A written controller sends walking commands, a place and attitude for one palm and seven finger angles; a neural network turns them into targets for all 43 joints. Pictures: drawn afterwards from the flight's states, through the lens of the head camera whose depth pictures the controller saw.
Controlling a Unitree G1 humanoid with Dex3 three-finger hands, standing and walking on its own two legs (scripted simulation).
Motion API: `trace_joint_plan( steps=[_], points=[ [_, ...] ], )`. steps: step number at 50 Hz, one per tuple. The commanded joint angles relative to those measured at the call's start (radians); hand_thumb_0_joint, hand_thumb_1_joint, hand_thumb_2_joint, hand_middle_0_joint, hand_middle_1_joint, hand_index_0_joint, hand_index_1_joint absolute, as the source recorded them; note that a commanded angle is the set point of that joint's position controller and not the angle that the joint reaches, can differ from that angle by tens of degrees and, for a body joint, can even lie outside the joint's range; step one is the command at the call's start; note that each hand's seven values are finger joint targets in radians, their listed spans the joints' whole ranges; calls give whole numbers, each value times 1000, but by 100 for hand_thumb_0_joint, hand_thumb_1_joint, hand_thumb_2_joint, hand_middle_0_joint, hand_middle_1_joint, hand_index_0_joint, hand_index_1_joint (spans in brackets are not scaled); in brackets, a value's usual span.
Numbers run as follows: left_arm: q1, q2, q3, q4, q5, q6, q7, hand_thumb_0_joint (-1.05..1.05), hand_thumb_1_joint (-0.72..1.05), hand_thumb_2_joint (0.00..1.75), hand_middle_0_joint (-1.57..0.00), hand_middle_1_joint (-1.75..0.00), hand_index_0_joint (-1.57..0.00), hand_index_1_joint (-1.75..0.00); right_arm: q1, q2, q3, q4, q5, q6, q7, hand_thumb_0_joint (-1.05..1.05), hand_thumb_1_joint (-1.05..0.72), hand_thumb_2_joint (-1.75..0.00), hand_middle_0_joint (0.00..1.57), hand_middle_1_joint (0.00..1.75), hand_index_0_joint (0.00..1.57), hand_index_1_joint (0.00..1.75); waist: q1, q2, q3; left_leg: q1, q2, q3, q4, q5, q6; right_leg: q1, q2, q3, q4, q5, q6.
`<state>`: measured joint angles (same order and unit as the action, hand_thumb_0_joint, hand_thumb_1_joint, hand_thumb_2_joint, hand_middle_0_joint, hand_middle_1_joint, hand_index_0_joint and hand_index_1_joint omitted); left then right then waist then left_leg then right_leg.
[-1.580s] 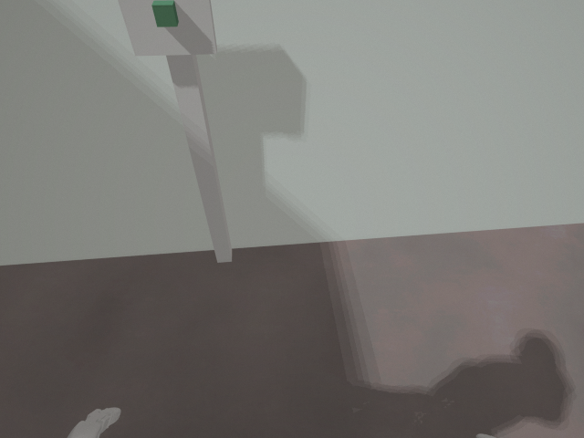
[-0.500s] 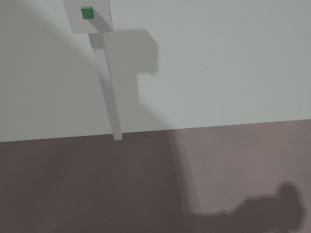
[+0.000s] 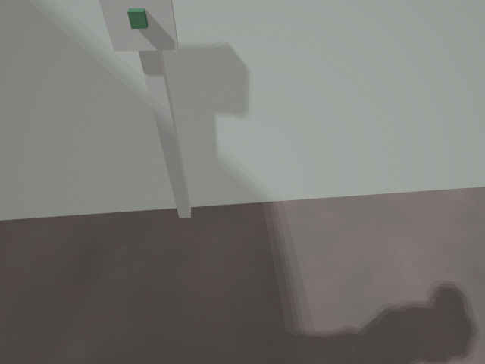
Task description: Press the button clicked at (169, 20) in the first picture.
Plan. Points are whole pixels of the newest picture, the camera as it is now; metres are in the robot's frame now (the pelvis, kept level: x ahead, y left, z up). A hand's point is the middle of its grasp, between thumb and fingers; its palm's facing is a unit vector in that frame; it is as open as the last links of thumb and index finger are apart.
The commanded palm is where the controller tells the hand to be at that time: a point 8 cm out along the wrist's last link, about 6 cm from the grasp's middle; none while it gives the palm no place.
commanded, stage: look at it before walking up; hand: left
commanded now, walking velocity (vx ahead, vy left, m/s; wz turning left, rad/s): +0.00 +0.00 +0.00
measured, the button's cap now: (138, 18) +0.87 +0.34 +0.19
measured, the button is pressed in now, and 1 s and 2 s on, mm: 0 0 0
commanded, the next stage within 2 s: turn to face it in 0.06 s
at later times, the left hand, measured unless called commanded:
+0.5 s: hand out of the picture +0.06 +0.23 -0.17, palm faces +0.03 -0.95 -0.31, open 7.4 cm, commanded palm none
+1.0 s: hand out of the picture +0.06 +0.23 -0.18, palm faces +0.14 -0.98 -0.17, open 7.4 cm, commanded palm none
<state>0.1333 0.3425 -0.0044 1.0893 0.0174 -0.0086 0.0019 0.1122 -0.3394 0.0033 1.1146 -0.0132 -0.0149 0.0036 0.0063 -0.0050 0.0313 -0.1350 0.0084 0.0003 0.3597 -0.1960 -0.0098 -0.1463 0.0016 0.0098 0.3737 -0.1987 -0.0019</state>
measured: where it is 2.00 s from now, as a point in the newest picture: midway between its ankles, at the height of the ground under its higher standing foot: (230, 329)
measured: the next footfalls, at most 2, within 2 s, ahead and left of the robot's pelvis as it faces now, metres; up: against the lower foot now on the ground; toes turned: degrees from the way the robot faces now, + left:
right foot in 1.22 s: +0.31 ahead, -0.07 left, +0.00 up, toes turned -1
left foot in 1.64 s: +0.42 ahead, +0.19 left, +0.00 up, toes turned +18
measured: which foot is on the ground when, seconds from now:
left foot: down 0.00-1.00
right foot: down 0.00-0.78, up 0.80-1.00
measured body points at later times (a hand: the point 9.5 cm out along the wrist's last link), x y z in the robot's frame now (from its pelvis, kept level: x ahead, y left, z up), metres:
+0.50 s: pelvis +0.00 +0.00 -0.01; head +0.01 +0.00 +0.44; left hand +0.06 +0.28 -0.14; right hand +0.08 -0.27 -0.15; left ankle +0.00 +0.13 -0.75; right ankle +0.00 -0.12 -0.75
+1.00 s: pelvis +0.07 +0.05 +0.00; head +0.09 +0.07 +0.45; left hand +0.05 +0.28 -0.16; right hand +0.01 -0.18 -0.14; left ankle +0.00 +0.12 -0.75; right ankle +0.11 -0.09 -0.67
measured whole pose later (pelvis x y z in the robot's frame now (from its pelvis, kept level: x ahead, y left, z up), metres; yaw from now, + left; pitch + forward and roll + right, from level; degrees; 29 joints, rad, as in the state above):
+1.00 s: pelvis +0.07 +0.05 +0.00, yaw +8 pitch +0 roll -1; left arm 0.29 0.20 0.04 1.07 0.03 0.00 -0.01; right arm 0.47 -0.12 -0.01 1.14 -0.02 -0.06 -0.02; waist -0.02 -0.03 0.02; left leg -0.07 -0.02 0.04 0.34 -0.28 0.05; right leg -0.51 -0.08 -0.07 1.01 -0.33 0.01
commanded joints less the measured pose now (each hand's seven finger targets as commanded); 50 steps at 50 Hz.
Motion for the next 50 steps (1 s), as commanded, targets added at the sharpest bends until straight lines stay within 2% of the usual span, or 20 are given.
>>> trace_joint_plan(
  steps=[1, 12, 21, 26, 27, 29, 31, 32, 33, 35, 37, 38, 39, 40, 41, 42, 44, 46, 47, 50],
  points=[
    [-35, 207, 37, -65, -5, -19, 9, 0, 90, 90, -20, -30, -20, -30, -41, -209, -38, -61, 6, -19, -15, 0, -90, -90, 20, 30, 20, 30, -5, 4, -59, 14, 111, -100, -57, 104, 39, -5, -119, 101, -65, 93, -26],
    [-38, 208, 43, -73, -7, -18, 13, 0, 90, 90, -20, -30, -20, -30, -47, -207, -38, -68, 6, -17, -16, 0, -90, -90, 20, 30, 20, 30, -3, 14, -82, 19, 113, -100, -33, 219, 36, 36, -128, 72, -27, 203, -22],
    [25, 104, 29, -80, -6, 17, 25, 0, 90, 90, -20, -30, -20, -30, 13, -88, -21, -81, 3, 18, -10, 0, -90, -90, 20, 30, 20, 30, 2, -1, -53, -79, 92, -113, 34, 172, 24, 3, -143, 51, 21, 122, -2],
    [45, 93, 34, -102, -5, 22, 29, 0, 90, 90, -20, -30, -20, -30, 42, -67, -25, -97, 1, 27, -9, 0, -90, -90, 20, 30, 20, 30, 1, -21, -58, -113, 75, -119, 79, 158, 22, -19, -158, 54, 38, 91, -11],
    [58, 85, 33, -95, -6, 18, 28, 0, 90, 90, -20, -30, -20, -30, 54, -60, -23, -93, -1, 27, -9, 0, -90, -90, 20, 30, 20, 30, 1, -24, -85, -110, 70, -115, 87, 108, 22, -4, -165, 58, 23, 23, -12],
    [84, 93, 42, -90, -1, 19, 22, 0, 90, 90, -20, -30, -20, -30, 73, -43, -22, -92, -7, 29, -7, 0, -90, -90, 20, 30, 20, 30, 8, -71, -67, -167, 32, -87, 128, -111, 22, -4, -186, 104, -44, -277, -35],
    [122, 116, 57, -90, 7, 20, 20, 0, 90, 90, -20, -30, -20, -30, 90, -22, -29, -100, -12, 34, -5, 0, -90, -90, 20, 30, 20, 30, 21, -175, -7, -248, -3, -13, 261, -257, 16, -38, -271, 215, -158, -515, -88],
    [130, 119, 63, -93, 9, 16, 20, 0, 90, 90, -20, -30, -20, -30, 96, -13, -36, -102, -14, 34, -2, 0, -90, -90, 20, 30, 20, 30, 21, -196, 34, -253, 6, 10, 337, -261, 15, -92, -318, 261, -204, -566, -115],
    [130, 114, 66, -96, 10, 8, 21, 0, 90, 90, -20, -30, -20, -30, 106, -4, -39, -102, -14, 31, 2, 0, -90, -90, 20, 30, 20, 30, 13, -178, 60, -258, 27, 16, 377, -259, 16, -118, -333, 266, -217, -550, -134],
    [135, 95, 69, -91, 8, -5, 17, 0, 90, 90, -20, -30, -20, -30, 156, 34, -40, -91, -10, 19, 8, 0, -90, -90, 20, 30, 20, 30, -10, -122, 63, -192, 40, 46, 311, -227, 23, -142, -310, 177, -165, -457, -133],
    [115, 57, 66, -89, 6, -4, 13, 0, 90, 90, -20, -30, -20, -30, 271, 63, -40, -55, -7, 6, 7, 0, -90, -90, 20, 30, 20, 30, -58, -39, 67, -13, 27, 57, 156, -189, 32, -262, -233, 44, -37, -447, -89],
    [118, 4, 58, -97, 2, 0, 9, 0, 90, 90, -20, -30, -20, -30, 344, 39, -45, -33, -9, -4, 1, 0, -90, -90, 20, 30, 20, 30, -76, 117, 84, 20, 83, -86, 20, -286, 58, -330, -140, -43, 134, -414, -49],
    [115, -66, 43, -119, -3, 0, 2, 0, 90, 90, -20, -30, -20, -30, 419, -33, -63, -15, -17, -13, -10, 0, -90, -90, 20, 30, 20, 30, -93, 336, 97, 52, 268, -374, -169, -442, 131, -448, -25, -169, 405, -365, 0],
    [58, -71, 39, -151, 7, -7, 3, 0, 90, 90, -20, -30, -20, -30, 454, -51, -67, -11, -15, -18, -20, 0, -90, -90, 20, 30, 20, 30, -101, 293, 147, 49, 346, -514, -250, -423, 196, -536, -19, -105, 563, -373, -7],
    [58, -56, 46, -144, 13, -10, 4, 0, 90, 90, -20, -30, -20, -30, 432, -33, -62, -16, -11, -19, -23, 0, -90, -90, 20, 30, 20, 30, -79, 247, 132, 29, 357, -512, -250, -427, 220, -546, -66, -46, 656, -333, -22],
    [56, -64, 49, -133, 15, -13, -2, 0, 90, 90, -20, -30, -20, -30, 410, -1, -55, -24, -9, -26, -27, 0, -90, -90, 20, 30, 20, 30, -73, 167, 152, 12, 336, -477, -246, -380, 222, -564, -85, -33, 717, -278, -21],
    [89, -82, 50, -110, 15, -24, -15, 0, 90, 90, -20, -30, -20, -30, 379, 35, -44, -30, -7, -48, -32, 0, -90, -90, 20, 30, 20, 30, -47, 79, 118, 42, 295, -348, -214, -157, 209, -543, -110, -23, 722, -188, -6],
    [116, -107, 47, -96, 11, -23, -20, 0, 90, 90, -20, -30, -20, -30, 382, 52, -42, -18, -3, -61, -39, 0, -90, -90, 20, 30, 20, 30, -29, 54, 66, 93, 255, -237, -179, 74, 206, -514, -110, -44, 688, -125, 12],
    [116, -115, 47, -99, 10, -19, -19, 0, 90, 90, -20, -30, -20, -30, 393, 52, -44, -14, -2, -65, -41, 0, -90, -90, 20, 30, 20, 30, -27, 77, 57, 97, 247, -198, -172, 137, 205, -504, -111, -50, 668, -110, 20],
    [73, -125, 49, -113, 7, -13, -20, 0, 90, 90, -20, -30, -20, -30, 421, 71, -45, 10, -2, -68, -44, 0, -90, -90, 20, 30, 20, 30, -33, 107, 72, 104, 236, -138, -171, 193, 201, -497, -113, -72, 570, -65, 31]
  ],
)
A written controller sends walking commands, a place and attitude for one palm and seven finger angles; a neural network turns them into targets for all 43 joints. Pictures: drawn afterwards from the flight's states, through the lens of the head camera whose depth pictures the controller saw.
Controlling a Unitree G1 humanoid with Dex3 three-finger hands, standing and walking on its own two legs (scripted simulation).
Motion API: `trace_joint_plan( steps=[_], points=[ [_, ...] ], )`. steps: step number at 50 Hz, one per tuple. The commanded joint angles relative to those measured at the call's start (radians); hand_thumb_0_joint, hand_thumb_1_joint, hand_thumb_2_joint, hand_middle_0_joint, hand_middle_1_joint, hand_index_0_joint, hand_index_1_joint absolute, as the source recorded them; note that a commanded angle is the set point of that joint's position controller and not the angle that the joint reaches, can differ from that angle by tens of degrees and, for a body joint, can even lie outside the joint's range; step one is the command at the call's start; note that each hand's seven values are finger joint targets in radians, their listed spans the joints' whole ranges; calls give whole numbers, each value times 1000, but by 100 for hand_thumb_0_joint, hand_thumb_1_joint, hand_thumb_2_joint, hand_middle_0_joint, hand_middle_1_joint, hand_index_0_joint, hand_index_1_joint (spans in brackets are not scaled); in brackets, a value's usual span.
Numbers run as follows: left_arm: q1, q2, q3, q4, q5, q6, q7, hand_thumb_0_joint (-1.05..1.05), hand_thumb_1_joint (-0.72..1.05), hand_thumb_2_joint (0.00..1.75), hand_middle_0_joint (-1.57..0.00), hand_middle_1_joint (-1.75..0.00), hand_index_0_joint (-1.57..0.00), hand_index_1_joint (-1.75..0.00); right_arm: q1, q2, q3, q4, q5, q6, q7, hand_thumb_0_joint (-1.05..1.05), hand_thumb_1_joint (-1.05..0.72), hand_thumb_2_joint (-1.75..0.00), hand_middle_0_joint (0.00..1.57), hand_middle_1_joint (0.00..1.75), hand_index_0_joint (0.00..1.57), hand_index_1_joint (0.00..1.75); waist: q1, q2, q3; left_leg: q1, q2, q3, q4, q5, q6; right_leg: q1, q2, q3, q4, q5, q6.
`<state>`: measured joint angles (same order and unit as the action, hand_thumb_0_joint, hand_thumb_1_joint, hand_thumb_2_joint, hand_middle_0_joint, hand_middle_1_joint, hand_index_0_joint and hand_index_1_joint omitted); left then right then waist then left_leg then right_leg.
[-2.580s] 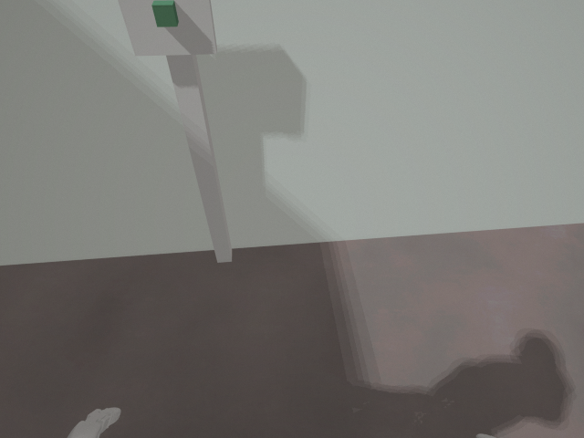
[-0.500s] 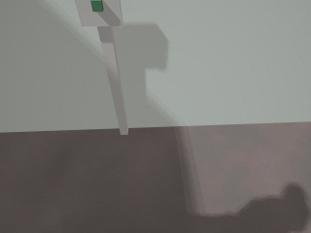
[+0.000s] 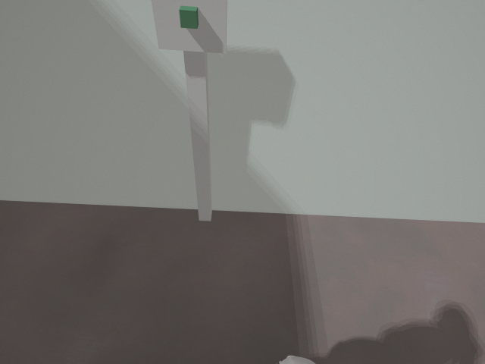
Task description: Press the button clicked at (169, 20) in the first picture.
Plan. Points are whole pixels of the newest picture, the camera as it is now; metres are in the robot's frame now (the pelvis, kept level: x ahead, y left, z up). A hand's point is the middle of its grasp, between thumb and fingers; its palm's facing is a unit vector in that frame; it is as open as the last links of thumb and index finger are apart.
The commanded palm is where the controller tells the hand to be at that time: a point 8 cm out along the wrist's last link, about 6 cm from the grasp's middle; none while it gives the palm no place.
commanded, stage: take the last steps up to it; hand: left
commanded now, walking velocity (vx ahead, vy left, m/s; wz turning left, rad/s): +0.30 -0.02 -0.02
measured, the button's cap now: (189, 16) +0.83 +0.17 +0.19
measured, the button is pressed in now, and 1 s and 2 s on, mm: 0 0 0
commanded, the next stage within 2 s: come to a stop and stand still in 0.64 s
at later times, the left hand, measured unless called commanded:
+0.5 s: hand (172, 335) +0.21 +0.14 -0.18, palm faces +0.06 -0.98 -0.20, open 7.2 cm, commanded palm none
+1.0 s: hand (162, 268) +0.35 +0.19 -0.19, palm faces +0.03 -0.98 -0.18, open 7.4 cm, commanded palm none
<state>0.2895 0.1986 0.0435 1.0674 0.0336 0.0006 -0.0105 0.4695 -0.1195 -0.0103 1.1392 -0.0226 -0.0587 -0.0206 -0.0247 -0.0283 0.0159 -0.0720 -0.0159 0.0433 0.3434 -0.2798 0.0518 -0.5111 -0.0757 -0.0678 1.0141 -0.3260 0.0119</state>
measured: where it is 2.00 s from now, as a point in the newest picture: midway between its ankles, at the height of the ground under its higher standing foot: outside the picture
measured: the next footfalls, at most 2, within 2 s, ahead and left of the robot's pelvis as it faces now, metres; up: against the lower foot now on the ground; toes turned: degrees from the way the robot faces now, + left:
right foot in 0.22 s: +0.22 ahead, -0.15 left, +0.00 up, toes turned -9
left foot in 0.64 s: +0.36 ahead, +0.09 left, +0.00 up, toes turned +10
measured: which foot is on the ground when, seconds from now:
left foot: down 0.00-0.24, up 0.26-0.62, down 0.64-1.00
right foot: up 0.00-0.20, down 0.22-0.66, up 0.68-1.00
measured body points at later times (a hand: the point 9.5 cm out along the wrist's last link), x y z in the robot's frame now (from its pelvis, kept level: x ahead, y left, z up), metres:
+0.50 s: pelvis +0.19 -0.04 -0.01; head +0.19 -0.03 +0.44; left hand +0.21 +0.19 -0.16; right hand +0.24 -0.28 -0.15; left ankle +0.23 +0.08 -0.70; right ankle +0.18 -0.15 -0.75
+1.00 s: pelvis +0.32 +0.01 +0.00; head +0.34 +0.04 +0.45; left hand +0.35 +0.24 -0.17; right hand +0.32 -0.21 -0.14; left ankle +0.32 +0.08 -0.75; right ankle +0.32 -0.14 -0.67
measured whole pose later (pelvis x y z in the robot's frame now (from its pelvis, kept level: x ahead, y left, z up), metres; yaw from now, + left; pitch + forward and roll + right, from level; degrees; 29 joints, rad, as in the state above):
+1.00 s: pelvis +0.32 +0.01 +0.00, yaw -1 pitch -1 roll -2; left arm 0.22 0.20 0.07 1.06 0.03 0.04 0.04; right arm 0.25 -0.10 -0.03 1.11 -0.02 -0.02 -0.05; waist 0.00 -0.06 0.07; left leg -0.17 0.04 0.19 0.41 -0.23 0.06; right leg -0.47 -0.05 -0.02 1.01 -0.33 0.05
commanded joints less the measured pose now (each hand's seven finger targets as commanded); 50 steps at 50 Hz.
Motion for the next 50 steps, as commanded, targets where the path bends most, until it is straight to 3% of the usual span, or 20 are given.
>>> trace_joint_plan(
  steps=[1, 7, 9, 10, 11, 12, 13, 16, 19, 22, 28, 30, 31, 32, 33, 34, 38, 40, 42, 50],
  points=[
    [-103, 17, 2, -99, -10, -23, -10, 0, 90, 90, -20, -30, -20, -30, 71, -147, -33, -9, 7, -24, -20, 0, -90, -90, 20, 30, 20, 30, -7, 127, 86, 52, 258, -173, -154, 286, 136, -127, -33, 1, -113, 74, 16],
    [-196, -1, 8, -123, -11, -36, -10, 0, 90, 90, -20, -30, -20, -30, 96, -148, -42, 22, -6, -15, -19, 0, -90, -90, 20, 30, 20, 30, -32, 160, 129, 30, 268, -118, -87, 414, 107, 19, 11, -56, -367, 73, -15],
    [-70, 22, 19, -85, -10, -47, -7, 0, 90, 90, -20, -30, -20, -30, 74, -159, -44, 22, 0, -14, -20, 0, -90, -90, 20, 30, 20, 30, 36, 120, 67, 11, 242, -70, 73, 580, 75, 220, 51, -82, -469, 125, -35],
    [69, 55, 29, -40, -6, -57, -3, 0, 90, 90, -20, -30, -20, -30, 63, -161, -46, 18, 6, -16, -16, 0, -90, -90, 20, 30, 20, 30, 95, 83, -12, -42, 206, -35, 232, 590, 43, 410, 51, -70, -508, 184, -50],
    [207, 140, 50, -5, 2, -71, 10, 0, 90, 90, -20, -30, -20, -30, 66, -129, -42, -1, 16, -19, -5, 0, -90, -90, 20, 30, 20, 30, 147, -54, -114, -249, 147, 14, 484, 369, 3, 660, -126, 137, -536, 174, -114],
    [309, 237, 75, 24, -4, -75, 23, 0, 90, 90, -20, -30, -20, -30, 93, -76, -33, -33, 20, -25, -2, 0, -90, -90, 20, 30, 20, 30, 145, -257, -219, -469, 9, 51, 803, -241, -35, 815, -396, 537, -654, 279, -224],
    [296, 231, 73, 25, -21, -70, 26, 0, 90, 90, -20, -30, -20, -30, 13, -106, -39, -48, 19, -18, -5, 0, -90, -90, 20, 30, 20, 30, 157, -154, -168, -513, 50, -45, 937, -289, -17, 739, -404, 550, -706, 260, -258],
    [63, 100, 36, -24, -16, -68, 31, 0, 90, 90, -20, -30, -20, -30, -105, -67, -48, -70, 6, 2, 12, 0, -90, -90, 20, 30, 20, 30, 65, -16, 84, -503, 156, -61, 943, -99, -20, 314, -315, 347, -804, 12, -199],
    [19, 38, 10, -32, -8, -77, 32, 0, 90, 90, -20, -30, -20, -30, -44, -29, -40, -52, -3, 37, 19, 0, -90, -90, 20, 30, 20, 30, -5, -52, 98, -402, 161, -15, 801, -32, -53, 163, -230, 134, -838, 117, -150],
    [23, 51, 10, -31, -5, -79, 31, 0, 90, 90, -20, -30, -20, -30, -91, -26, -42, -82, -1, 47, 32, 0, -90, -90, 20, 30, 20, 30, -10, -84, 99, -364, 163, 22, 623, 24, -72, 129, -199, 71, -854, 124, -154],
    [92, 110, 24, -4, -5, -75, 26, 0, 90, 90, -20, -30, -20, -30, -236, -61, -42, -141, 2, 20, 45, 0, -90, -90, 20, 30, 20, 30, 39, -71, 56, -321, 120, 76, 331, 37, -71, 301, -201, 84, -769, 201, -155],
    [90, 111, 27, 7, -10, -65, 27, 0, 90, 90, -20, -30, -20, -30, -200, -83, -42, -127, 1, 11, 40, 0, -90, -90, 20, 30, 20, 30, 16, -46, 41, -194, 98, 107, 212, 87, -67, 288, -173, 50, -692, 202, -126],
    [95, 97, 24, 9, -12, -60, 26, 0, 90, 90, -20, -30, -20, -30, -131, -112, -48, -103, 0, 4, 35, 0, -90, -90, 20, 30, 20, 30, -15, 35, 15, -64, 90, 102, 149, 114, -65, 242, -131, 14, -579, 198, -103],
    [118, 54, 17, 2, -16, -55, 23, 0, 90, 90, -20, -30, -20, -30, -30, -186, -65, -81, -8, -6, 24, 0, -90, -90, 20, 30, 20, 30, -48, 209, -47, 90, 214, -70, 71, 162, -17, 140, -45, -49, -355, 112, -54],
    [125, 9, 6, -21, -22, -54, 19, 0, 90, 90, -20, -30, -20, -30, 50, -276, -83, -66, -9, -2, 14, 0, -90, -90, 20, 30, 20, 30, -63, 412, -86, 186, 433, -335, -39, 264, 83, -24, 61, -119, -81, -265, -7],
    [85, 31, 5, -30, -12, -49, 28, 0, 90, 90, -20, -30, -20, -30, 44, -263, -73, -56, -6, 10, 4, 0, -90, -90, 20, 30, 20, 30, -65, 331, -63, 144, 462, -354, -76, 236, 123, -59, 40, -22, 67, -299, -21],
    [67, 0, 6, 19, -10, -38, 18, 0, 90, 90, -20, -30, -20, -30, -115, -132, -29, -80, 3, -11, -12, 0, -90, -90, 20, 30, 20, 30, 13, 99, 34, -54, 345, -113, -81, 562, 72, -5, -47, 43, 110, -52, 6],
    [133, -37, 0, 51, -16, -12, 33, 0, 90, 90, -20, -30, -20, -30, -154, -109, -26, -83, 6, -14, -25, 0, -90, -90, 20, 30, 20, 30, 43, 79, -21, -66, 318, -12, -51, 818, 40, 98, -34, 56, 18, 9, 31],
    [149, -22, 4, 51, -15, 12, 40, 0, 90, 90, -20, -30, -20, -30, -175, -130, -25, -81, 11, -7, -35, 0, -90, -90, 20, 30, 20, 30, 55, 95, -43, -45, 323, 8, -38, 916, 28, 115, -16, 54, -20, 46, 38],
    [10, 29, 34, -48, -8, 60, 45, 0, 90, 90, -20, -30, -20, -30, -160, -158, -62, -69, 3, 43, -48, 0, -90, -90, 20, 30, 20, 30, 22, 192, 6, -5, 349, -7, 15, 856, 105, -10, 24, 75, 39, -24, 39]
  ],
)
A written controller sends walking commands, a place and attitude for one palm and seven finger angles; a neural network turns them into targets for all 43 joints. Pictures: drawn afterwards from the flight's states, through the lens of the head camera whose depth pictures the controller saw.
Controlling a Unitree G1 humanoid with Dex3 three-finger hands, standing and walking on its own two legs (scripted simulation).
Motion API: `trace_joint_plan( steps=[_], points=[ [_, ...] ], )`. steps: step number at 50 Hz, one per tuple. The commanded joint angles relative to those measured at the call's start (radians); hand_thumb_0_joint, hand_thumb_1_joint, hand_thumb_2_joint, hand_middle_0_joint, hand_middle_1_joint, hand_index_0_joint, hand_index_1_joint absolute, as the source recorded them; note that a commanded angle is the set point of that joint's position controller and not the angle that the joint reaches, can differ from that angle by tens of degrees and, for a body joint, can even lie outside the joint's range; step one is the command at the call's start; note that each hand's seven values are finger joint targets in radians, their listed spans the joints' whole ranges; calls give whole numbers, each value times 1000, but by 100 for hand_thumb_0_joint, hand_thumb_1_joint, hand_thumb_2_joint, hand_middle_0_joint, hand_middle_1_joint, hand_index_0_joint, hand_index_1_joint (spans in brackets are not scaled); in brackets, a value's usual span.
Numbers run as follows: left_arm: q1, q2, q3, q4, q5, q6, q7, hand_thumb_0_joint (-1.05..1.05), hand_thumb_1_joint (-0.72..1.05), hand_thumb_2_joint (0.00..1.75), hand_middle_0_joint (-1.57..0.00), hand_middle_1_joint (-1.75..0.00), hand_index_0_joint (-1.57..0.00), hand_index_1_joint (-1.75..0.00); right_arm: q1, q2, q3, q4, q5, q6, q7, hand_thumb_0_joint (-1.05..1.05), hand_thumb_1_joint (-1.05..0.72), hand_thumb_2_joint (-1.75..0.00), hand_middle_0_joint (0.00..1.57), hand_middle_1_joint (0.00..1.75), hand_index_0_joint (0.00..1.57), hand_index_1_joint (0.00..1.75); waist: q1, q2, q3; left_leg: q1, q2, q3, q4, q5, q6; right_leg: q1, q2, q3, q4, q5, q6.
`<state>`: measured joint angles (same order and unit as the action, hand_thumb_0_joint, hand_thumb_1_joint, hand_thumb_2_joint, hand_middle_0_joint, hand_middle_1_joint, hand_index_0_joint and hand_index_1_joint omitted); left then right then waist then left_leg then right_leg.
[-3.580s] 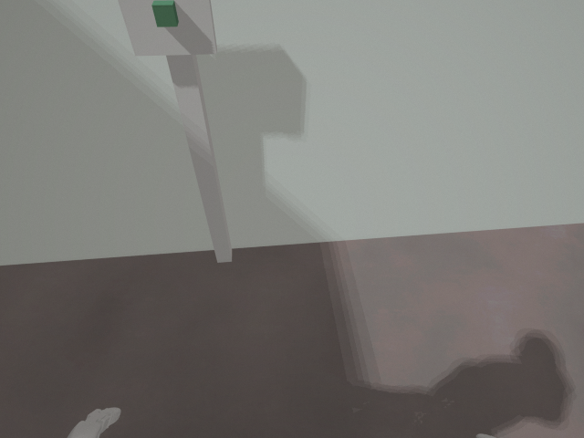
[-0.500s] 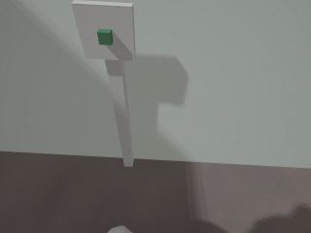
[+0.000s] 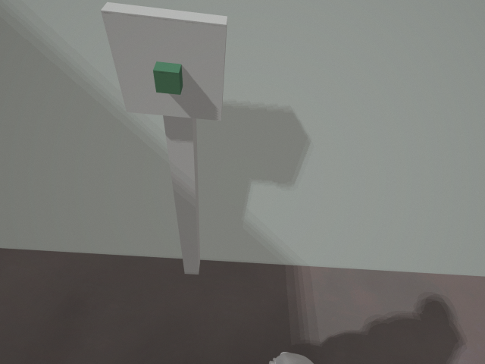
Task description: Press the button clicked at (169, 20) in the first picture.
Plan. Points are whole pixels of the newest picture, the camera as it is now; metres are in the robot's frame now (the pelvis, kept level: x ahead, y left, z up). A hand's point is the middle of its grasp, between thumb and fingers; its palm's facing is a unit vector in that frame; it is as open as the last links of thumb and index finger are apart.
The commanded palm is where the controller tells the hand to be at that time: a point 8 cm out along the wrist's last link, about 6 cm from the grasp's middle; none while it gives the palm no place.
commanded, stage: come to a stop and stand still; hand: left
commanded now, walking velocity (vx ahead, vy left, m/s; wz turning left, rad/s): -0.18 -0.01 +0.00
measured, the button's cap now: (169, 77) +0.51 +0.17 +0.19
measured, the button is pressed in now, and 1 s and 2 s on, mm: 0 0 0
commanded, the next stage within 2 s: look again from close up in 1.68 s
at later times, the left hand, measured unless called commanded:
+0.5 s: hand out of the picture +0.03 +0.12 -0.16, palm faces +0.07 -0.96 -0.28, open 7.3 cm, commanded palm none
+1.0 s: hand out of the picture -0.07 +0.18 -0.18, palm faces +0.03 -0.98 -0.17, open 7.4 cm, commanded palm none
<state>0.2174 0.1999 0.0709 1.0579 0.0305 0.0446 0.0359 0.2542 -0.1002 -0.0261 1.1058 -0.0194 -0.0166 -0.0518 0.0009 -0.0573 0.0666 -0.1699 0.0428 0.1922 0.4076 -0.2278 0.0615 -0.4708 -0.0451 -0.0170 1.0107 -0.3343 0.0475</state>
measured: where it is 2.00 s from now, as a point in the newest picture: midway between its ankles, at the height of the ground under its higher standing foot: outside the picture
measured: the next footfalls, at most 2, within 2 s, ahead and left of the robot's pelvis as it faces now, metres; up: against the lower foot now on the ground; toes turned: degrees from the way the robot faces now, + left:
right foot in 0.22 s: +0.04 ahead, -0.17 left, +0.00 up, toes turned -6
left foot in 0.74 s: +0.03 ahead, +0.09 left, +0.00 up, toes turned +6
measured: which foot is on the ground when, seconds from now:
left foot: down 0.00-0.22, up 0.24-0.72, down 0.74-1.00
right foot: up 0.00-0.20, down 0.22-0.74, up 0.76-1.00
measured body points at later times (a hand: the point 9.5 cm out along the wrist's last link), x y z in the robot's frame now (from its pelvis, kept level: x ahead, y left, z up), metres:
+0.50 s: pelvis -0.03 -0.07 +0.00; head -0.01 -0.10 +0.44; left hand +0.03 +0.17 -0.14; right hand +0.01 -0.31 -0.18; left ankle -0.06 +0.09 -0.66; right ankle +0.00 -0.17 -0.75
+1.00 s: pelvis -0.05 +0.00 +0.00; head -0.04 +0.02 +0.45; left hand -0.07 +0.24 -0.17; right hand -0.07 -0.22 -0.14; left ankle -0.07 +0.11 -0.75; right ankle -0.06 -0.13 -0.68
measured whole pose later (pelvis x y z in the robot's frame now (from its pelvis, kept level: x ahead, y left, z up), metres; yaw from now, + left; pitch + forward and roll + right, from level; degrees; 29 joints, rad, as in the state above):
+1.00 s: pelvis -0.05 +0.00 +0.00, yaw -1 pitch +1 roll +0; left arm 0.33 0.21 0.07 1.11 0.04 0.04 0.00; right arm 0.34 -0.11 -0.02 1.10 -0.03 -0.02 -0.04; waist 0.00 -0.06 0.00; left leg -0.13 0.02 0.06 0.32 -0.21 0.01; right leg -0.44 -0.03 -0.02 0.94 -0.30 0.04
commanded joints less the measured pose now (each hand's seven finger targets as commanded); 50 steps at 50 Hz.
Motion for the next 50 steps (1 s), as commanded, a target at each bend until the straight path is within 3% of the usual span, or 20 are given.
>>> trace_joint_plan(
  steps=[1, 6, 9, 10, 11, 12, 13, 15, 18, 22, 31, 34, 35, 36, 37, 38, 41, 43, 46, 50],
  points=[
    [61, 29, 6, -48, -5, 15, -2, 0, 90, 90, -20, -30, -20, -30, 56, -177, -49, -37, -1, 3, -15, 0, -90, -90, 20, 30, 20, 30, -9, 227, -38, 80, 292, -158, -43, 782, 96, -38, -10, 23, 16, -25, 0],
    [-10, 15, -4, -88, -10, -6, -1, 0, 90, 90, -20, -30, -20, -30, 58, -187, -66, -34, -11, 17, 3, 0, -90, -90, 20, 30, 20, 30, -32, 282, -58, 90, 282, -177, -8, 666, 88, 62, -9, -31, -236, -75, -23],
    [77, 27, 1, -67, -9, -29, 1, 0, 90, 90, -20, -30, -20, -30, 32, -192, -73, -44, -4, 22, 16, 0, -90, -90, 20, 30, 20, 30, 18, 212, -115, 19, 233, -150, 74, 433, 26, 251, -15, -51, -504, 147, -28],
    [112, 67, 3, -56, -3, -44, 4, 0, 90, 90, -20, -30, -20, -30, 59, -164, -69, -46, 3, 24, 24, 0, -90, -90, 20, 30, 20, 30, 26, 92, -157, -14, 157, -104, 177, 224, -32, 340, -74, -7, -635, 333, -26],
    [97, 158, 12, -62, 6, -59, 14, 0, 90, 90, -20, -30, -20, -30, 103, -88, -55, -64, 11, 26, 30, 0, -90, -90, 20, 30, 20, 30, 1, -182, -179, -192, 49, -64, 307, -188, -85, 436, -285, 221, -647, 655, -88],
    [109, 185, 12, -70, -4, -55, 13, 0, 90, 90, -20, -30, -20, -30, 59, -100, -55, -86, 12, 42, 26, 0, -90, -90, 20, 30, 20, 30, 32, -205, -167, -212, -3, -129, 425, -400, -94, 376, -380, 279, -645, 831, -184],
    [88, 177, 7, -76, -4, -52, 12, 0, 90, 90, -20, -30, -20, -30, 52, -99, -61, -86, 10, 57, 29, 0, -90, -90, 20, 30, 20, 30, 22, -125, -141, -214, 5, -174, 525, -375, -93, 322, -380, 215, -652, 740, -222],
    [35, 152, 13, -78, -6, -56, 18, 0, 90, 90, -20, -30, -20, -30, 36, -118, -55, -78, 3, 69, 28, 0, -90, -90, 20, 30, 20, 30, 7, -191, -96, -303, 7, -213, 653, -308, -103, 322, -327, 225, -653, 694, -213],
    [29, 129, 7, -88, -10, -59, 20, 0, 90, 90, -20, -30, -20, -30, 33, -137, -61, -71, 0, 74, 42, 0, -90, -90, 20, 30, 20, 30, 10, -91, -68, -335, 6, -218, 714, -175, -122, 319, -281, 150, -657, 611, -179],
    [67, 137, 14, -82, -8, -59, 20, 0, 90, 90, -20, -30, -20, -30, -2, -154, -63, -95, -6, 82, 52, 0, -90, -90, 20, 30, 20, 30, 32, -97, -63, -355, 9, -224, 694, -119, -138, 330, -288, 177, -709, 379, -176],
    [77, 182, 18, -70, 12, -46, 0, 0, 90, 90, -20, -30, -20, -30, -40, -147, -42, -134, 8, 55, 61, 0, -90, -90, 20, 30, 20, 30, 46, -170, -39, -144, -12, -139, 311, -201, -109, 204, -252, 201, -798, -35, -177],
    [30, 162, 10, -58, -1, -38, -4, 0, 90, 90, -20, -30, -20, -30, 92, -137, -30, -84, 9, 32, 50, 0, -90, -90, 20, 30, 20, 30, -23, -133, -58, 108, -26, -109, 26, -53, -92, 63, -172, 131, -750, -158, -112],
    [28, 130, -1, -57, -10, -34, -7, 0, 90, 90, -20, -30, -20, -30, 138, -174, -32, -66, 8, 18, 43, 0, -90, -90, 20, 30, 20, 30, -44, -2, -69, 190, 12, -158, -56, -62, -91, -6, -117, 81, -658, -182, -77],
    [50, 72, -12, -61, -17, -31, -11, 0, 90, 90, -20, -30, -20, -30, 152, -234, -46, -65, -1, 10, 38, 0, -90, -90, 20, 30, 20, 30, -48, 229, -51, 132, 163, -382, -179, -280, -52, -52, -25, 11, -478, -168, -35],
    [47, 29, -19, -68, -19, -25, -10, 0, 90, 90, -20, -30, -20, -30, 106, -291, -52, -91, -7, 16, 32, 0, -90, -90, 20, 30, 20, 30, -44, 383, 39, -63, 305, -546, -333, -531, 4, -46, 18, -55, -342, -158, -17],
    [42, 40, -16, -63, -11, -23, -17, 0, 90, 90, -20, -30, -20, -30, 39, -296, -45, -113, -13, 20, 29, 0, -90, -90, 20, 30, 20, 30, -23, 297, 111, -211, 337, -575, -382, -599, 48, -6, -2, -6, -247, -106, -25],
    [122, 54, -3, 3, 4, -16, -37, 0, 90, 90, -20, -30, -20, -30, -11, -228, -25, -100, -6, 5, 14, 0, -90, -90, 20, 30, 20, 30, 18, 257, 100, -163, 235, -439, -340, -422, 13, -29, 10, 24, -48, -2, -23],
    [143, 48, -4, 20, 3, -25, -45, 0, 90, 90, -20, -30, -20, -30, 30, -216, -26, -90, -5, -6, 8, 0, -90, -90, 20, 30, 20, 30, 8, 203, 63, -44, 197, -360, -296, -242, 7, -81, 12, 18, -15, 51, -12],
    [110, 52, -3, 9, 2, -23, -47, 0, 90, 90, -20, -30, -20, -30, 115, -194, -29, -52, -1, -13, -3, 0, -90, -90, 20, 30, 20, 30, -18, 172, 35, 61, 221, -344, -255, -44, 32, -120, -2, 25, -17, 67, -2],
    [45, 23, -16, -22, -6, -26, -41, 0, 90, 90, -20, -30, -20, -30, 171, -175, -24, -17, -9, -18, -8, 0, -90, -90, 20, 30, 20, 30, -39, 223, 1, 109, 239, -334, -180, 266, 80, -58, -21, 4, -178, -18, 0]
  ],
)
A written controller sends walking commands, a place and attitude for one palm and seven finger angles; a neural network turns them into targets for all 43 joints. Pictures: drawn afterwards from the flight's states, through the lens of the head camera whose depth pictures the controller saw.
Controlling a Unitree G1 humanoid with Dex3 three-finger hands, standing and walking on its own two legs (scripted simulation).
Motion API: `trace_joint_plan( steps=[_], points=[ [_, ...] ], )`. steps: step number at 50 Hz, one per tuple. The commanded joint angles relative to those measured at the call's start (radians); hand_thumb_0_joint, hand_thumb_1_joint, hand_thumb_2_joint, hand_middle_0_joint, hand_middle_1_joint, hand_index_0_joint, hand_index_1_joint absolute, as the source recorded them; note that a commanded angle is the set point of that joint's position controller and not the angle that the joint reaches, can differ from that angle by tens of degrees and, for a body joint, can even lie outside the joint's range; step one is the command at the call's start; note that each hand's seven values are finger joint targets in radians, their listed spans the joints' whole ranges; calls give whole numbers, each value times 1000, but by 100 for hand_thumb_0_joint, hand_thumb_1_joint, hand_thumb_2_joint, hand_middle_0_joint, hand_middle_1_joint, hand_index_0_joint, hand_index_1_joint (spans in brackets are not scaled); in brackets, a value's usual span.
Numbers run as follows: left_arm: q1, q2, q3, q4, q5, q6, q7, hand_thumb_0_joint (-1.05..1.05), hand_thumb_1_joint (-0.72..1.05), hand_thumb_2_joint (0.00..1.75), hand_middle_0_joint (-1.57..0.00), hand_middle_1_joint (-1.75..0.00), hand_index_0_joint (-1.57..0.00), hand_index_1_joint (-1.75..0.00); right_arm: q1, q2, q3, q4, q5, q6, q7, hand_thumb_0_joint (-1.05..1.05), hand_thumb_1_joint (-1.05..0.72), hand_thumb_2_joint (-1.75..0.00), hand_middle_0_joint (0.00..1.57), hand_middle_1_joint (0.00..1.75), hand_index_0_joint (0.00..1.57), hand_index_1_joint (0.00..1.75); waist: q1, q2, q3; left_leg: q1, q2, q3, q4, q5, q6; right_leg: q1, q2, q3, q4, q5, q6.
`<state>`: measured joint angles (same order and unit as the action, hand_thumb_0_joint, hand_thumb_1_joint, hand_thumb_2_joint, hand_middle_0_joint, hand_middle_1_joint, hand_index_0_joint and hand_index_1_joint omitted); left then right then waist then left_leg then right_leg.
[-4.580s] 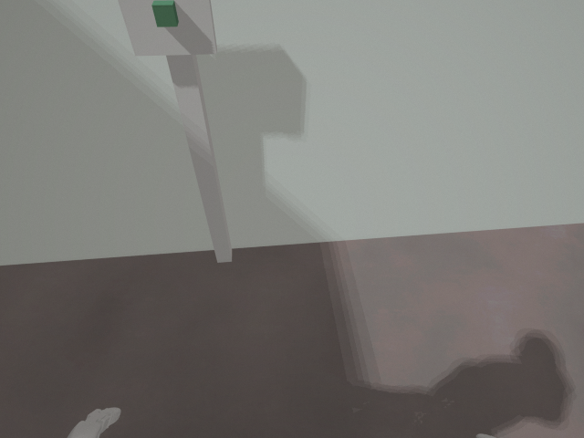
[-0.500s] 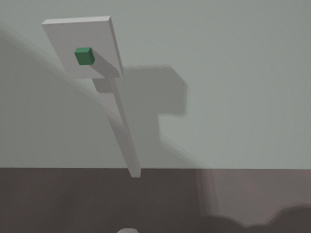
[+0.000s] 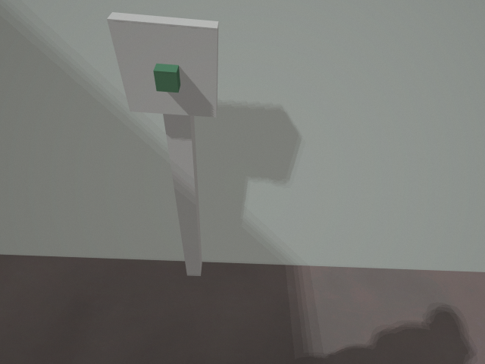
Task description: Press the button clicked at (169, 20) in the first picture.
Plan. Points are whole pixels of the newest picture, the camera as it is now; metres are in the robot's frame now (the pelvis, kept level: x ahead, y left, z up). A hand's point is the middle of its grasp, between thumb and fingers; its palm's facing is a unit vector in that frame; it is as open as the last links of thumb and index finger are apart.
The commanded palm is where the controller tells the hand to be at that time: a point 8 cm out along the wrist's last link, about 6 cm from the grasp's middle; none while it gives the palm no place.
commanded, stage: come to a stop and stand still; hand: left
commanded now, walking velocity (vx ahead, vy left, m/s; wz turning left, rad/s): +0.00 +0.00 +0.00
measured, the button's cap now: (167, 77) +0.55 +0.19 +0.19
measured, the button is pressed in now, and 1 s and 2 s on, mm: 0 0 0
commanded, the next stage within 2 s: look again from close up in 0.68 s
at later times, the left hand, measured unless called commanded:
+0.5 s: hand out of the picture +0.08 +0.13 -0.18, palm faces +0.08 -0.97 -0.23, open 7.1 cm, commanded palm none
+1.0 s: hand out of the picture -0.01 +0.14 -0.19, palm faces +0.06 -0.98 -0.18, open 7.4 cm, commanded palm none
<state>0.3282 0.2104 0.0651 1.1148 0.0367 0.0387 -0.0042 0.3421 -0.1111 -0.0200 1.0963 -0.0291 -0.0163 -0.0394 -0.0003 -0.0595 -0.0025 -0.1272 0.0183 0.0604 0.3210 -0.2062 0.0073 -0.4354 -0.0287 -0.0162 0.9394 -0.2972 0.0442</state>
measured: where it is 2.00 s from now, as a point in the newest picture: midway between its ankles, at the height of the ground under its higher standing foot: outside the picture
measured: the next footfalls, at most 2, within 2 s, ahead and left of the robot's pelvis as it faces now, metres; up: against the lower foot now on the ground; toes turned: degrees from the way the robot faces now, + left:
right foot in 0.16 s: +0.07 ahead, -0.14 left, +0.00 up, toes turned -1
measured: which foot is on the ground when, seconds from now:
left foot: down 0.00-1.00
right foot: up 0.00-0.14, down 0.16-1.00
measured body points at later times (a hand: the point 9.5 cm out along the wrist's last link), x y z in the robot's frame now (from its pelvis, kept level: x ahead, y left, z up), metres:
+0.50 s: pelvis +0.04 -0.05 -0.01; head +0.04 -0.06 +0.44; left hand +0.07 +0.18 -0.16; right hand +0.03 -0.26 -0.18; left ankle +0.00 +0.11 -0.75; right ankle +0.01 -0.13 -0.75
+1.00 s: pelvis +0.02 -0.02 -0.01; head +0.03 -0.02 +0.44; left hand -0.01 +0.19 -0.17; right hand +0.04 -0.24 -0.17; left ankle +0.00 +0.09 -0.75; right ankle +0.01 -0.13 -0.75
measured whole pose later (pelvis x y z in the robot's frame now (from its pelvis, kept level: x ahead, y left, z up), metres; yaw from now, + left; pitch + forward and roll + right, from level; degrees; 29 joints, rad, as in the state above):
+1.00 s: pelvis +0.02 -0.02 -0.01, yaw +1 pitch -1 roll -1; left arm 0.31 0.12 0.00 1.12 0.02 -0.01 0.04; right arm 0.28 -0.17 -0.01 1.06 -0.02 -0.02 -0.02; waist 0.01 0.03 0.03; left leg -0.22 0.04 0.06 0.55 -0.32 0.01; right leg -0.22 -0.01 -0.09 0.51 -0.28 -0.01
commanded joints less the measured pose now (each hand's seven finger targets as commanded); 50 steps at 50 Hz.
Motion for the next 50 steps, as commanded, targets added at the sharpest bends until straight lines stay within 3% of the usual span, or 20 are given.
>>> trace_joint_plan(
  steps=[1, 5, 6, 7, 8, 9, 11, 14, 16, 20, 29, 38, 39, 40, 41, 42, 43, 46, 47, 50],
  points=[
    [-83, 5, -16, -79, -17, -24, 0, 0, 90, 90, -20, -30, -20, -30, 88, -159, -29, 4, 0, -18, -20, 0, -90, -90, 20, 30, 20, 30, -43, 215, 59, 70, 259, -192, -72, 315, 137, -47, -32, -9, -170, -76, 0],
    [-14, -18, -23, -46, -26, -44, 11, 0, 90, 90, -20, -30, -20, -30, 63, -168, -32, 26, 5, -11, -14, 0, -90, -90, 20, 30, 20, 30, -1, 220, 2, -1, 215, -154, 42, 339, 97, 199, -1, -53, -482, 48, -15],
    [11, 4, -21, -29, -24, -52, 15, 0, 90, 90, -20, -30, -20, -30, 78, -153, -31, 30, 13, -11, -11, 0, -90, -90, 20, 30, 20, 30, 5, 145, -19, -59, 174, -137, 92, 278, 56, 311, -12, -36, -586, 173, -18],
    [40, 37, -19, -14, -24, -61, 25, 0, 90, 90, -20, -30, -20, -30, 90, -111, -21, 30, 22, -15, -6, 0, -90, -90, 20, 30, 20, 30, 13, 54, -47, -172, 134, -88, 139, 138, 11, 453, -109, 62, -595, 280, -40],
    [53, 75, -17, 3, -25, -69, 34, 0, 90, 90, -20, -30, -20, -30, 76, -62, -6, 23, 26, -14, -2, 0, -90, -90, 20, 30, 20, 30, 10, -74, -48, -235, 67, -23, 159, -76, -26, 473, -226, 162, -596, 406, -88],
    [33, 101, -17, 1, -27, -67, 35, 0, 90, 90, -20, -30, -20, -30, 79, -55, -5, 22, 22, -8, -1, 0, -90, -90, 20, 30, 20, 30, 4, -87, -30, -215, 55, -4, 180, -194, -33, 413, -283, 174, -619, 384, -132],
    [-7, 71, -18, -4, -26, -68, 40, 0, 90, 90, -20, -30, -20, -30, 65, -62, -7, 35, 13, 13, -3, 0, -90, -90, 20, 30, 20, 30, 5, -165, 13, -178, 73, -16, 258, -217, -35, 333, -231, 156, -651, 395, -158],
    [-52, 32, -31, -6, -32, -65, 43, 0, 90, 90, -20, -30, -20, -30, 96, -50, -2, 69, 17, 13, -5, 0, -90, -90, 20, 30, 20, 30, -19, -47, 47, -132, 92, -26, 169, -75, -33, 312, -189, 82, -594, 492, -153],
    [-64, 18, -36, -7, -38, -61, 43, 0, 90, 90, -20, -30, -20, -30, 114, -54, -1, 89, 17, 10, -4, 0, -90, -90, 20, 30, 20, 30, -20, 16, 48, -55, 105, -38, 88, 124, -30, 270, -128, 31, -576, 396, -112],
    [-62, 22, -35, -7, -34, -53, 43, 0, 90, 90, -20, -30, -20, -30, 63, -66, 0, 83, 14, 9, -5, 0, -90, -90, 20, 30, 20, 30, -6, 95, 105, -57, 122, -30, 50, 157, -29, 248, -90, 23, -600, 304, -77],
    [-12, 44, -36, 2, -31, -64, 48, 0, 90, 90, -20, -30, -20, -30, 19, -96, -4, 57, 17, 11, -9, 0, -90, -90, 20, 30, 20, 30, -7, 41, 24, 4, 115, -8, 61, 183, -34, 328, -105, 27, -593, 521, -67],
    [19, 39, -43, 18, -30, -64, 47, 0, 90, 90, -20, -30, -20, -30, -5, -111, 0, 51, 18, 15, -9, 0, -90, -90, 20, 30, 20, 30, -7, 60, 71, 18, 113, -13, 34, 130, -27, 282, -96, 36, -635, 376, -71],
    [128, 61, -38, 49, -15, -93, 88, 0, 90, 90, -20, -30, -20, -30, -124, -137, -2, -28, 24, -5, 8, 0, -90, -90, 20, 30, 20, 30, 48, -22, 145, -185, 79, 50, 314, -28, -45, 282, -177, 137, -594, 927, 19],
    [125, 103, -31, 2, -10, -103, 81, 0, 90, 90, -20, -30, -20, -30, -66, -78, 0, -73, 26, 10, 10, 0, -90, -90, 20, 30, 20, 30, 0, -19, 54, -196, 61, -40, 372, -205, -9, 340, -238, 161, -579, 934, -28],
    [77, 95, -33, -8, -9, -104, 71, 0, 90, 90, -20, -30, -20, -30, -61, -78, -2, -71, 21, 18, 12, 0, -90, -90, 20, 30, 20, 30, -5, 60, 56, -175, 65, -35, 381, -203, -2, 306, -255, 156, -598, 820, -83],
    [37, 85, -40, -17, -7, -100, 64, 0, 90, 90, -20, -30, -20, -30, -32, -68, 1, -69, 25, 14, 15, 0, -90, -90, 20, 30, 20, 30, -23, 39, 12, -140, 67, -23, 350, -208, -7, 266, -224, 115, -610, 564, -150],
    [8, 72, -40, -38, -9, -96, 59, 0, 90, 90, -20, -30, -20, -30, 2, -70, 3, -65, 22, 11, 17, 0, -90, -90, 20, 30, 20, 30, -39, 37, -12, -80, 47, -10, 277, -150, -13, 223, -189, 89, -606, 357, -161],
    [-10, 29, -47, -53, -21, -77, 52, 0, 90, 90, -20, -30, -20, -30, 61, -109, 2, -57, 12, -12, 20, 0, -90, -90, 20, 30, 20, 30, -36, 103, -11, -41, 90, -77, 118, 19, 9, 178, -81, 27, -509, 51, -103],
    [9, 5, -49, -54, -25, -71, 52, 0, 90, 90, -20, -30, -20, -30, 45, -133, 4, -65, 7, -15, 16, 0, -90, -90, 20, 30, 20, 30, -15, 124, 8, -99, 136, -126, 89, 30, 32, 183, -54, 17, -501, 14, -90],
    [19, 3, -56, -44, -20, -56, 43, 0, 90, 90, -20, -30, -20, -30, -11, -133, 12, -81, 9, -13, 11, 0, -90, -90, 20, 30, 20, 30, 11, 183, 106, -203, 126, -152, 1, -80, 47, 209, -36, -4, -482, 5, -81]
  ],
)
